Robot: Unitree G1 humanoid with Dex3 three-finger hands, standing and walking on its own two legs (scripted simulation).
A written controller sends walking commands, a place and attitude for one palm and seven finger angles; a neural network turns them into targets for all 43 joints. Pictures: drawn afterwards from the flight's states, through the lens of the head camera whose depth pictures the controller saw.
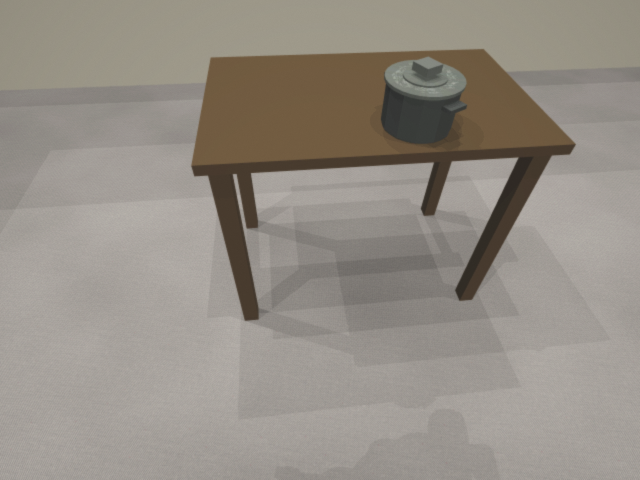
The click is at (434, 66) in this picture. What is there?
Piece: lid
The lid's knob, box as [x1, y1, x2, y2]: [412, 57, 442, 77]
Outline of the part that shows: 413,61 412,69 426,77 441,71 442,64 429,57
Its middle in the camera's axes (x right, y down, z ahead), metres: +0.24 -0.39 +0.88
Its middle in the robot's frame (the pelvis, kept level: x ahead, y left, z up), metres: +0.94 -0.19 +0.09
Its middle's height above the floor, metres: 0.87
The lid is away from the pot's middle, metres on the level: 0.00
